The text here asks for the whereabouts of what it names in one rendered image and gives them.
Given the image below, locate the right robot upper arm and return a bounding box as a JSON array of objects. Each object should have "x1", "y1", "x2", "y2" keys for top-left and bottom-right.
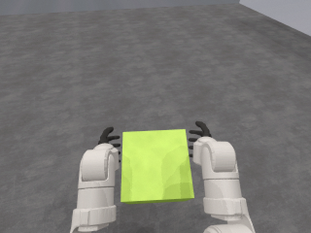
[{"x1": 203, "y1": 223, "x2": 253, "y2": 233}]

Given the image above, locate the carton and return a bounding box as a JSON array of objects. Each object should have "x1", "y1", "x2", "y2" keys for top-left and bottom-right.
[{"x1": 121, "y1": 129, "x2": 194, "y2": 205}]

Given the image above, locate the right robot forearm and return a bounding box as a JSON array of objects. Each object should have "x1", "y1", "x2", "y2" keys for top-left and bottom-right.
[{"x1": 192, "y1": 136, "x2": 256, "y2": 233}]

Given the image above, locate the left robot hand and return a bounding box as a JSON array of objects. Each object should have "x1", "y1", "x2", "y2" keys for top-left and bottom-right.
[{"x1": 97, "y1": 126, "x2": 121, "y2": 162}]

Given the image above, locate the right robot hand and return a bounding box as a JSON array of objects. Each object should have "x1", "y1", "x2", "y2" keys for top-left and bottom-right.
[{"x1": 189, "y1": 121, "x2": 212, "y2": 157}]

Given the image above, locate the left robot forearm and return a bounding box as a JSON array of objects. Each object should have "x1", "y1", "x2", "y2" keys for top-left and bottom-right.
[{"x1": 70, "y1": 143, "x2": 120, "y2": 233}]

